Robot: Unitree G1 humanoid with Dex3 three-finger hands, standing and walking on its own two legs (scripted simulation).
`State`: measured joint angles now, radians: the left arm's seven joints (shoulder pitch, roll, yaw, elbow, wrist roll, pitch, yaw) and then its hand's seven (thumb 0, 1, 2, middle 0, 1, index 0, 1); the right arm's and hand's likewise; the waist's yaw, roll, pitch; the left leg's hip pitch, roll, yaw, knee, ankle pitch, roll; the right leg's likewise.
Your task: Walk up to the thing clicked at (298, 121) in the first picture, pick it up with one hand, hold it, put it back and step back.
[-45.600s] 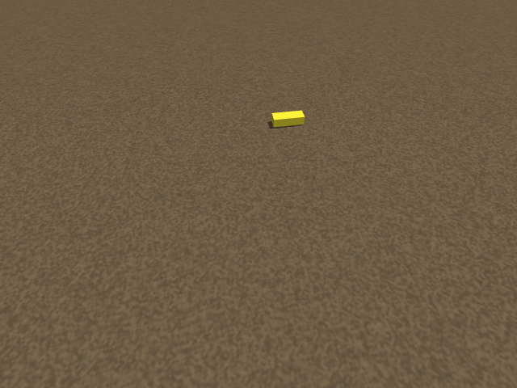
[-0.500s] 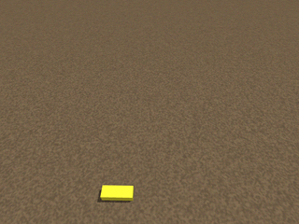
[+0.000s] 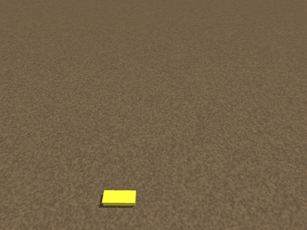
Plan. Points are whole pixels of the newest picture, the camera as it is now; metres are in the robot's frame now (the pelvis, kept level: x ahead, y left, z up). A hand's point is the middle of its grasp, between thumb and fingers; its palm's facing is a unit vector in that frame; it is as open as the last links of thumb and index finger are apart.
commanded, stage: stand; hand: left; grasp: from above
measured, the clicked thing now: (119, 197) +0.44 +0.23 -0.75
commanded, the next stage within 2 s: step back in 0.86 s
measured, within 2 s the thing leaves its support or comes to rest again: neither
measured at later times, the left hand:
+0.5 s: hand out of the picture +0.07 +0.25 -0.16, palm faces +0.00 -0.94 -0.34, open 7.4 cm
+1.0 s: hand out of the picture +0.06 +0.26 -0.16, palm faces +0.00 -0.93 -0.36, open 7.4 cm
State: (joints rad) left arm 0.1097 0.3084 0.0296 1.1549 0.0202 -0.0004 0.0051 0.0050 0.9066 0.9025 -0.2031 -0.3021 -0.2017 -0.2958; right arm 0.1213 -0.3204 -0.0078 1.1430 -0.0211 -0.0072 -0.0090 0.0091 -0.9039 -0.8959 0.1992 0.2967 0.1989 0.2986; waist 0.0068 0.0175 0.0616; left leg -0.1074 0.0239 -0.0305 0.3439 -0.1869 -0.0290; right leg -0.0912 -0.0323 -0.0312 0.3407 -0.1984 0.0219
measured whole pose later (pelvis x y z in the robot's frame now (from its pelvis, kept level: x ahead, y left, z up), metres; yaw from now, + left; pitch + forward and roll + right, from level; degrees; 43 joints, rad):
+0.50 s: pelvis +0.00 +0.00 +0.00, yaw +0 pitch -3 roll +0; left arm 0.11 0.32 0.03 1.15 0.02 0.00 0.00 0.01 0.91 0.90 -0.20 -0.30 -0.20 -0.30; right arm 0.11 -0.33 -0.01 1.14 -0.02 -0.01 0.00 0.01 -0.90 -0.90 0.20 0.30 0.20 0.30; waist 0.00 0.01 0.05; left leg -0.10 0.03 -0.03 0.33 -0.18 -0.03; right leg -0.08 -0.03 -0.03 0.32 -0.19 0.02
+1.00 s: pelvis -0.02 +0.00 -0.01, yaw +0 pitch -2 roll -1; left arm 0.09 0.35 0.06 1.06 0.00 0.01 0.00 0.00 0.91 0.90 -0.20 -0.30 -0.20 -0.30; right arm 0.08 -0.37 -0.03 1.07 0.00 0.03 0.01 0.01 -0.90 -0.90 0.20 0.30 0.20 0.30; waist -0.01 0.03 0.14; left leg -0.25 0.03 -0.04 0.53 -0.22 0.00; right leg -0.19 -0.03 -0.04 0.44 -0.21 0.01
